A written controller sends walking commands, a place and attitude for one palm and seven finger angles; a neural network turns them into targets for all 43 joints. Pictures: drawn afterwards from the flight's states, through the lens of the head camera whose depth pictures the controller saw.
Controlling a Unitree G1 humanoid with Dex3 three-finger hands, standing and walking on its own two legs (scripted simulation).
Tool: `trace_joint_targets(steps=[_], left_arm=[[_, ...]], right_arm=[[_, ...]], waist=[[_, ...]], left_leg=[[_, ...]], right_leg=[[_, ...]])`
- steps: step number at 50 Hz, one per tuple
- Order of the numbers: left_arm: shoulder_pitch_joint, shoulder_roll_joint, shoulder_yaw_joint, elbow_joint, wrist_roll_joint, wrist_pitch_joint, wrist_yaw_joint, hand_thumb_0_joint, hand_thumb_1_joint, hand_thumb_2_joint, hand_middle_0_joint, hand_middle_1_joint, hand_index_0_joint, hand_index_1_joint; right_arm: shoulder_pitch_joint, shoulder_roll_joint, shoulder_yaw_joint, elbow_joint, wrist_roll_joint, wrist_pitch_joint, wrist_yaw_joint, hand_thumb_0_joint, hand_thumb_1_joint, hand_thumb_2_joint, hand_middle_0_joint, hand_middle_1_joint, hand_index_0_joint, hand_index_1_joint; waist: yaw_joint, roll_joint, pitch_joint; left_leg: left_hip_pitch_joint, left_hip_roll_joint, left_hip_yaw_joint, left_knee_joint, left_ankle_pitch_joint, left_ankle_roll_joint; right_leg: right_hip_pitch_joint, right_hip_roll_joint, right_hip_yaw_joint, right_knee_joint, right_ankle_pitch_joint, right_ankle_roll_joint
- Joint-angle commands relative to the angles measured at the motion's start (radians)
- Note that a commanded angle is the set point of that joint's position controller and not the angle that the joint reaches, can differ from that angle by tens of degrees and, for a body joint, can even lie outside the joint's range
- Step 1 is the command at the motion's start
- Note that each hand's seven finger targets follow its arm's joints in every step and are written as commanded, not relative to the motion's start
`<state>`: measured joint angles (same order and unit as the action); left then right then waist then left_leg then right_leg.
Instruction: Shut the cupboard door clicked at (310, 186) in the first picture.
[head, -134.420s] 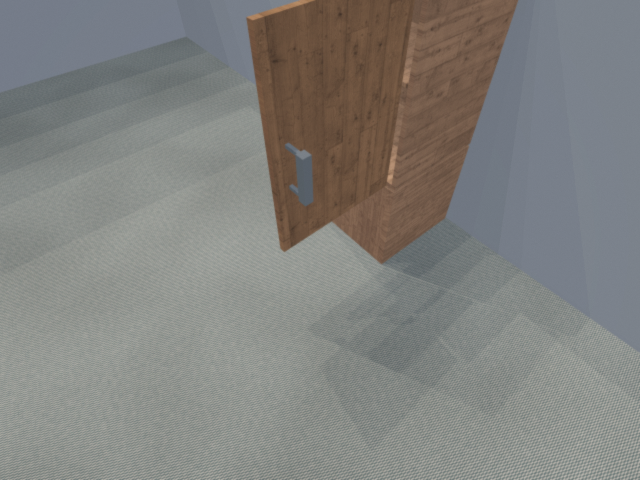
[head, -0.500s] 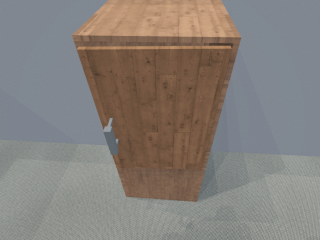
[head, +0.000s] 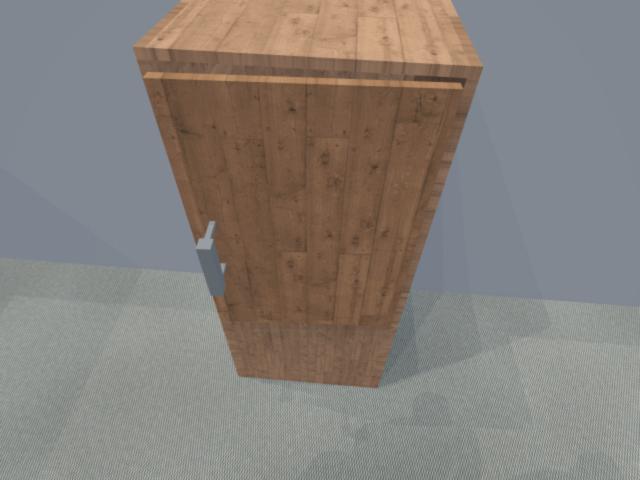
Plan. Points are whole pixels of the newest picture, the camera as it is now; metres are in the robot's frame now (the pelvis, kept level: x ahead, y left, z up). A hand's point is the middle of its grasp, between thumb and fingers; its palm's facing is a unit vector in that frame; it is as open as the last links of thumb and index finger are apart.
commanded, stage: look again from close up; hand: left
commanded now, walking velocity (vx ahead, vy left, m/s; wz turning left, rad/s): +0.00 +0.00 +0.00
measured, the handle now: (214, 259) +0.49 +0.22 -0.07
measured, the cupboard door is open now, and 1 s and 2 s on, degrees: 3 3 3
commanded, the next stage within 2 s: raise the hand and make a fist in 0.42 s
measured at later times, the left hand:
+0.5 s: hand out of the picture +0.04 +0.17 -0.17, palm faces -0.01 -0.98 -0.18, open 7.3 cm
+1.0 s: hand (196, 474) +0.16 +0.17 -0.10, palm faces +0.15 -0.99 -0.04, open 5.9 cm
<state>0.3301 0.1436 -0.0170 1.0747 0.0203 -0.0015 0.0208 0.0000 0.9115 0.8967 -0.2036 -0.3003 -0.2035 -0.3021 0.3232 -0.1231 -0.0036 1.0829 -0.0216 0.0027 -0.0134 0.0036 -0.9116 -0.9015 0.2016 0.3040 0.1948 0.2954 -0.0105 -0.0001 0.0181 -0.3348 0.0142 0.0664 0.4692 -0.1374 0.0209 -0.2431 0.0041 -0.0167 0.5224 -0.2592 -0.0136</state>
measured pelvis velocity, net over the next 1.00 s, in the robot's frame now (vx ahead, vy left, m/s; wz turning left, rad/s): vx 0.04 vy -0.03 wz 0.05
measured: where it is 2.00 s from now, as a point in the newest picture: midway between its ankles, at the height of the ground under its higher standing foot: outside the picture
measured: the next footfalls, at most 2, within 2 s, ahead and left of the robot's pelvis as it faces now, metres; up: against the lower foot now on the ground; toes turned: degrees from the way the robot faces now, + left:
none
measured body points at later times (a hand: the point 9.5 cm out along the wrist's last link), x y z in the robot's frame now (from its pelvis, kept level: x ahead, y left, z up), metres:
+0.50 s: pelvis +0.05 +0.00 +0.01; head +0.07 +0.00 +0.45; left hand +0.04 +0.22 -0.15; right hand +0.05 -0.22 -0.15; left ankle +0.09 +0.11 -0.73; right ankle +0.02 -0.11 -0.73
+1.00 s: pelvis +0.04 -0.03 -0.12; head +0.11 -0.01 +0.33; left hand +0.14 +0.22 -0.10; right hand +0.32 -0.25 -0.15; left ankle +0.09 +0.11 -0.73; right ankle +0.02 -0.11 -0.73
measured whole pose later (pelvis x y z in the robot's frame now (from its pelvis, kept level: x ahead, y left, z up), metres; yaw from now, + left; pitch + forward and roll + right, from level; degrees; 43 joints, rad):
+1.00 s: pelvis +0.04 -0.03 -0.12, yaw +3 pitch +16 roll -1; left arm 0.63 0.18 0.13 0.09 -0.26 -0.62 -0.32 0.01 0.90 0.90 -0.47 -0.59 -0.47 -0.59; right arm 0.06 -0.27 -0.10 0.52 -0.01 -0.25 -0.01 0.01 -0.91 -0.90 0.20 0.30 0.19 0.30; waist 0.08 -0.03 -0.15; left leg -1.07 0.03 -0.03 1.29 -0.51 -0.02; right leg -0.91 0.00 -0.10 1.32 -0.69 -0.06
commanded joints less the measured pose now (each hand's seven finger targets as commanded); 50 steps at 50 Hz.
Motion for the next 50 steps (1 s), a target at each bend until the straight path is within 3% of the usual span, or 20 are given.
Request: trace_joint_targets(steps=[1, 11, 25, 26, 27, 28, 29, 30, 31, 32, 33, 35, 37, 38, 40, 43, 44, 45, 48, 50], left_arm=[[0.05, 0.095, 0.021, -0.033, -0.004, -0.021, 0.011, 0.0, 0.9, 0.9, -0.2, -0.3, -0.2, -0.3], [0.067, 0.097, 0.022, -0.017, -0.001, -0.024, 0.011, 0.0, 0.9, 0.9, -0.2, -0.3, -0.2, -0.3], [0.03, 0.115, 0.024, -0.001, -0.004, -0.031, 0.014, 0.0, 0.9, 0.9, -0.2, -0.3, -0.2, -0.3], [0.113, 0.109, 0.021, 0.026, 0.007, -0.038, 0.053, 0.0, 0.9, 0.9, -0.2, -0.3, -0.2, -0.3], [-0.734, 0.625, 0.347, -1.643, -0.159, -0.31, 0.039, 0.0, 0.9, 0.9, -0.2, -0.3, -0.2, -0.3], [-0.111, 0.208, 0.045, -1.36, -0.161, -0.242, 0.041, 0.0, 0.9, 0.9, -0.218, -0.32, -0.218, -0.32], [-0.093, 0.187, 0.092, -1.281, -0.193, -0.186, 0.094, 0.0, 0.9, 0.9, -0.237, -0.34, -0.237, -0.34], [0.186, -0.09, -0.074, -0.94, -0.183, -0.079, 0.081, 0.0, 0.9, 0.9, -0.255, -0.36, -0.255, -0.36], [0.001, -0.019, -0.041, -1.09, -0.193, -0.114, 0.082, 0.0, 0.9, 0.9, -0.273, -0.38, -0.273, -0.38], [0.053, 0.01, 0.019, -0.991, -0.181, -0.158, 0.061, 0.0, 0.9, 0.9, -0.292, -0.4, -0.292, -0.4], [0.185, -0.03, 0.017, -0.874, -0.185, -0.215, 0.027, 0.0, 0.9, 0.9, -0.31, -0.42, -0.31, -0.42], [0.445, -0.039, 0.076, -0.803, -0.215, -0.349, -0.073, 0.0, 0.9, 0.9, -0.347, -0.46, -0.347, -0.46], [0.523, -0.008, 0.134, -0.849, -0.256, -0.512, -0.212, 0.0, 0.9, 0.9, -0.383, -0.5, -0.383, -0.5], [0.507, 0.026, 0.166, -0.864, -0.261, -0.589, -0.275, 0.0, 0.9, 0.9, -0.402, -0.52, -0.402, -0.52], [0.484, 0.079, 0.22, -0.866, -0.26, -0.686, -0.361, 0.0, 0.9, 0.9, -0.438, -0.56, -0.438, -0.56], [0.366, 0.129, 0.262, -1.054, -0.289, -0.698, -0.379, 0.0, 0.9, 0.9, -0.493, -0.62, -0.493, -0.62], [0.279, 0.156, 0.267, -1.148, -0.298, -0.701, -0.365, 0.0, 0.9, 0.9, -0.512, -0.64, -0.512, -0.64], [0.205, 0.149, 0.248, -1.216, -0.304, -0.717, -0.355, 0.0, 0.9, 0.9, -0.53, -0.66, -0.53, -0.66], [0.031, 0.165, 0.198, -1.514, -0.329, -0.794, -0.338, 0.0, 0.9, 0.9, -0.585, -0.72, -0.585, -0.72], [-0.007, 0.155, 0.159, -1.544, -0.334, -0.807, -0.363, 0.0, 0.9, 0.9, -0.622, -0.76, -0.622, -0.76]], right_arm=[[0.046, -0.107, -0.023, -0.03, 0.007, -0.023, -0.005, 0.0, -0.9, -0.9, 0.2, 0.3, 0.2, 0.3], [0.019, -0.12, -0.022, -0.026, 0.007, -0.026, -0.006, 0.0, -0.9, -0.9, 0.2, 0.3, 0.2, 0.3], [-0.015, -0.137, -0.015, -0.004, 0.012, -0.047, -0.015, 0.0, -0.9, -0.9, 0.2, 0.3, 0.2, 0.3], [-0.108, -0.16, -0.018, -0.072, 0.022, -0.039, -0.006, 0.0, -0.9, -0.9, 0.2, 0.3, 0.2, 0.3], [-0.01, -0.362, -0.053, -0.398, 0.033, -0.219, -0.097, 0.0, -0.9, -0.9, 0.2, 0.3, 0.2, 0.3], [-0.087, -0.222, 0.002, -0.37, 0.053, -0.304, -0.104, 0.0, -0.9, -0.9, 0.2, 0.3, 0.2, 0.3], [-0.126, -0.247, -0.001, -0.316, 0.062, -0.338, -0.104, 0.0, -0.9, -0.9, 0.2, 0.3, 0.2, 0.3], [-0.146, -0.197, 0.007, -0.28, 0.073, -0.347, -0.076, 0.0, -0.9, -0.9, 0.2, 0.3, 0.2, 0.3], [-0.102, -0.234, -0.023, -0.357, 0.067, -0.352, -0.054, 0.0, -0.9, -0.9, 0.2, 0.3, 0.2, 0.3], [-0.124, -0.242, -0.047, -0.389, 0.057, -0.356, -0.047, 0.0, -0.9, -0.9, 0.2, 0.3, 0.2, 0.3], [-0.153, -0.24, -0.06, -0.411, 0.046, -0.359, -0.034, 0.0, -0.9, -0.9, 0.2, 0.3, 0.2, 0.3], [-0.186, -0.213, -0.08, -0.467, 0.033, -0.351, 0.005, 0.0, -0.9, -0.9, 0.2, 0.3, 0.2, 0.3], [-0.218, -0.218, -0.104, -0.51, 0.013, -0.328, 0.028, 0.0, -0.9, -0.9, 0.2, 0.3, 0.2, 0.3], [-0.231, -0.218, -0.114, -0.531, 0.013, -0.32, 0.036, 0.0, -0.9, -0.9, 0.2, 0.3, 0.2, 0.3], [-0.246, -0.212, -0.127, -0.571, 0.018, -0.302, 0.051, 0.0, -0.9, -0.9, 0.2, 0.3, 0.2, 0.3], [-0.267, -0.207, -0.128, -0.65, 0.021, -0.283, 0.04, 0.0, -0.9, -0.9, 0.2, 0.3, 0.2, 0.3], [-0.251, -0.211, -0.126, -0.657, 0.017, -0.279, 0.033, 0.0, -0.9, -0.9, 0.2, 0.3, 0.2, 0.3], [-0.242, -0.206, -0.121, -0.671, 0.019, -0.284, 0.028, 0.0, -0.9, -0.9, 0.2, 0.3, 0.2, 0.3], [-0.208, -0.211, -0.107, -0.671, 0.014, -0.298, 0.001, 0.0, -0.9, -0.9, 0.2, 0.3, 0.2, 0.3], [-0.184, -0.22, -0.102, -0.64, 0.013, -0.309, -0.024, 0.0, -0.9, -0.9, 0.2, 0.3, 0.2, 0.3]], waist=[[0.003, 0.001, 0.069], [0.008, 0.02, 0.077], [0.018, -0.013, -0.006], [0.047, -0.014, 0.024], [-0.156, 0.025, -0.331], [-0.009, 0.325, -0.481], [0.017, 0.243, -0.386], [-0.013, 0.125, -0.196], [-0.056, 0.054, -0.036], [-0.063, -0.054, 0.03], [-0.026, -0.146, 0.083], [0.068, -0.234, -0.002], [0.108, -0.298, -0.124], [0.106, -0.295, -0.168], [0.115, -0.168, -0.222], [0.118, 0.069, -0.343], [0.1, 0.128, -0.364], [0.071, 0.142, -0.393], [0.009, 0.196, -0.503], [-0.032, 0.113, -0.505]], left_leg=[[0.057, 0.083, -0.127, -0.129, -0.249, 0.004], [0.064, 0.091, -0.143, -0.16, -0.239, 0.006], [0.163, 0.103, -0.104, -0.102, 0.092, 0.015], [0.117, 0.106, -0.078, 0.085, 0.048, -0.016], [0.437, 0.029, -0.053, -0.014, 0.117, 0.04], [0.477, 0.011, -0.006, -0.014, 0.201, 0.029], [0.372, 0.034, -0.044, 0.003, 0.173, -0.028], [0.224, 0.035, -0.076, -0.036, 0.032, -0.014], [0.106, 0.023, -0.118, -0.019, -0.102, -0.012], [0.022, 0.006, -0.121, 0.032, -0.154, -0.011], [-0.086, -0.008, -0.118, 0.096, -0.169, -0.018], [-0.183, -0.018, -0.098, 0.22, -0.055, -0.033], [-0.273, -0.031, -0.073, 0.34, -0.006, -0.051], [-0.325, -0.037, -0.069, 0.401, 0.002, -0.055], [-0.387, -0.043, -0.058, 0.502, 0.034, -0.051], [-0.403, -0.044, -0.035, 0.592, 0.005, -0.03], [-0.413, -0.04, -0.044, 0.622, -0.019, -0.022], [-0.424, -0.034, -0.054, 0.659, -0.075, -0.017], [-0.397, -0.013, -0.092, 0.762, -0.044, 0.007], [-0.447, 0.0, -0.106, 0.823, -0.068, 0.017]], right_leg=[[-0.131, -0.084, 0.121, -0.185, -0.218, -0.033], [-0.111, -0.084, 0.112, -0.186, -0.165, -0.03], [0.018, -0.099, 0.091, -0.15, 0.12, -0.021], [-0.007, -0.138, 0.144, -0.215, 0.21, -0.006], [-0.066, -0.033, 0.012, -0.122, 0.232, 0.007], [-0.019, 0.022, -0.039, -0.032, 0.146, -0.022], [-0.014, 0.018, -0.076, -0.008, 0.099, -0.022], [-0.122, -0.002, -0.09, -0.002, 0.049, -0.003], [-0.167, -0.008, -0.083, -0.015, 0.013, 0.004], [-0.256, -0.005, -0.09, -0.005, -0.049, 0.008], [-0.333, 0.001, -0.102, 0.04, -0.108, 0.007], [-0.358, 0.001, -0.107, 0.161, -0.034, -0.009], [-0.357, -0.007, -0.077, 0.3, 0.14, -0.001], [-0.367, -0.019, -0.051, 0.364, 0.226, 0.007], [-0.408, -0.031, -0.011, 0.482, 0.334, 0.004], [-0.506, -0.015, 0.015, 0.558, 0.178, -0.017], [-0.553, -0.009, 0.033, 0.566, 0.122, -0.02], [-0.607, -0.006, 0.06, 0.559, 0.035, -0.015], [-0.678, 0.005, 0.084, 0.59, 0.044, -0.011], [-0.724, 0.011, 0.102, 0.594, 0.023, -0.004]])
